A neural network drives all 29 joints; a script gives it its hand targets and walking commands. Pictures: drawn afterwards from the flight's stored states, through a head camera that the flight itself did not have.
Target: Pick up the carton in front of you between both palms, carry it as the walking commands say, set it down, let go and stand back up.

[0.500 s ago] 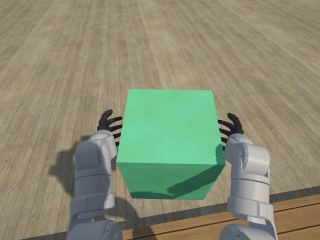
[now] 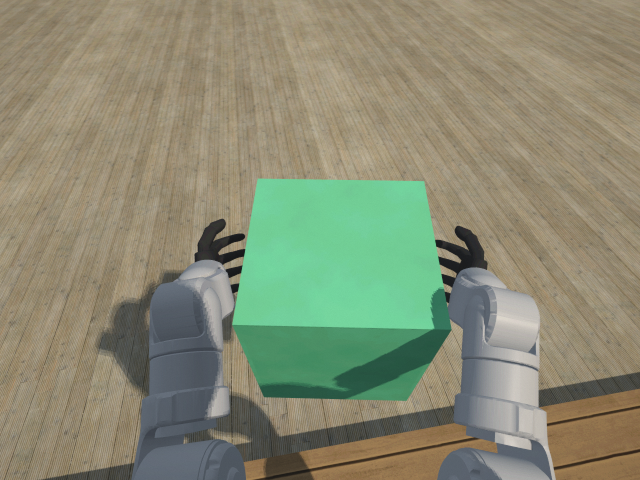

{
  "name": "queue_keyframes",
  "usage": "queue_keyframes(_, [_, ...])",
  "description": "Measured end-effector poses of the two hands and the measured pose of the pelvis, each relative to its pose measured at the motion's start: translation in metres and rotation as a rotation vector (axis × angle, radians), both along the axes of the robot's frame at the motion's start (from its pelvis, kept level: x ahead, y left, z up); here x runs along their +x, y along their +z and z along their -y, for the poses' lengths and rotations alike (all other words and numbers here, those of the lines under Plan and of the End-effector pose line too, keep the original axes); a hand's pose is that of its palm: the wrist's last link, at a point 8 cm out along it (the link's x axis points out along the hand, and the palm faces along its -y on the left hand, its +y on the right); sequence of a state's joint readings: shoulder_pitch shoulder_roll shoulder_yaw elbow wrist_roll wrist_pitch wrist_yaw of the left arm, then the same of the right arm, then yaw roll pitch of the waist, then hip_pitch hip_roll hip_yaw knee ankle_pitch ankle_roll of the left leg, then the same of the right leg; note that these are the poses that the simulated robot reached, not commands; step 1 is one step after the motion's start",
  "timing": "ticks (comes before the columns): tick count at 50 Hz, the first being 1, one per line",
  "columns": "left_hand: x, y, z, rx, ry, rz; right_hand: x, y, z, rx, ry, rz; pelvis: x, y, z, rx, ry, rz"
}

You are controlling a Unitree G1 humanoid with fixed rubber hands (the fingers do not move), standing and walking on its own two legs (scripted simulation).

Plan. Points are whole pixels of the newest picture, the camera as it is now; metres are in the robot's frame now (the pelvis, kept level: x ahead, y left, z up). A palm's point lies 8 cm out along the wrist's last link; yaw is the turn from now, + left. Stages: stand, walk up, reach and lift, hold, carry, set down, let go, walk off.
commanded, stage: carry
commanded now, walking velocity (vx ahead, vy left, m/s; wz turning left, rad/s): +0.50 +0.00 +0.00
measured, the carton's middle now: (337, 297) +0.35 +0.00 +0.05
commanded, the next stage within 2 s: none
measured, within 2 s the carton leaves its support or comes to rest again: neither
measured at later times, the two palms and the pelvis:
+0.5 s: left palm (186, 231) +0.43 +0.22 +0.09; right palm (401, 234) +0.43 -0.09 +0.09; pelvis +0.10 +0.05 +0.00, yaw +3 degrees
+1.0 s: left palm (232, 151) +0.67 +0.21 +0.07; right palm (391, 150) +0.70 -0.10 +0.06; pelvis +0.35 +0.03 -0.01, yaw +2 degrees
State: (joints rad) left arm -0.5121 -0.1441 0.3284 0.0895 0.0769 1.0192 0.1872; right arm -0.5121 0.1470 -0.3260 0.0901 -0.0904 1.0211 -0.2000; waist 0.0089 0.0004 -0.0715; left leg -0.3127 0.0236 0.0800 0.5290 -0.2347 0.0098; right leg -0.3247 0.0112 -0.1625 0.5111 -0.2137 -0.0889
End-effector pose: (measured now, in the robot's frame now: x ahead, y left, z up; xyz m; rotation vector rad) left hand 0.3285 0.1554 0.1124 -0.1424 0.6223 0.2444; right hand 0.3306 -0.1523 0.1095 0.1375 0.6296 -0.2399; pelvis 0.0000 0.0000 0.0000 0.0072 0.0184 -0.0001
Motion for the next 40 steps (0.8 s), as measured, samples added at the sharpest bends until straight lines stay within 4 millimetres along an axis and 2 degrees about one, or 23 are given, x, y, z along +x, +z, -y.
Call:
queue_keyframes(6, [0.003,-0.002,-0.004,-0.010,0.009,0.000,0.007,0.002,-0.004,-0.004,0.004,0.000,0.009,-0.001,-0.002,-0.001,0.011,-0.012])
queue_keyframes(12, [0.019,-0.005,-0.024,-0.018,0.026,-0.011,0.032,0.003,-0.025,-0.003,0.024,-0.011,0.027,0.003,-0.015,0.001,0.018,-0.039])
queue_keyframes(19, [0.058,-0.010,-0.059,-0.015,0.035,0.018,0.071,-0.003,-0.058,-0.023,0.027,0.021,0.064,-0.008,-0.041,-0.001,0.032,-0.045])
queue_keyframes(24, [0.092,-0.020,-0.065,-0.037,0.033,-0.033,0.096,-0.017,-0.066,-0.011,0.030,-0.029,0.096,-0.002,-0.051,-0.019,0.048,-0.054])
queue_keyframes(28, [0.127,-0.021,-0.063,-0.043,0.031,-0.021,0.128,-0.017,-0.064,0.001,0.031,-0.015,0.126,0.002,-0.052,-0.018,0.051,-0.059])
queue_keyframes(33, [0.183,-0.020,-0.056,-0.006,0.041,0.019,0.183,-0.015,-0.055,0.004,0.028,0.026,0.176,-0.002,-0.045,-0.007,0.055,-0.075])
queue_keyframes(37, [0.229,-0.025,-0.049,0.028,0.054,0.045,0.236,-0.028,-0.047,0.011,0.050,0.048,0.224,-0.018,-0.036,-0.008,0.051,-0.068])
queue_keyframes(40, [0.253,-0.035,-0.048,0.029,0.065,0.014,0.267,-0.041,-0.047,0.007,0.072,0.014,0.253,-0.019,-0.030,-0.010,0.043,-0.066])
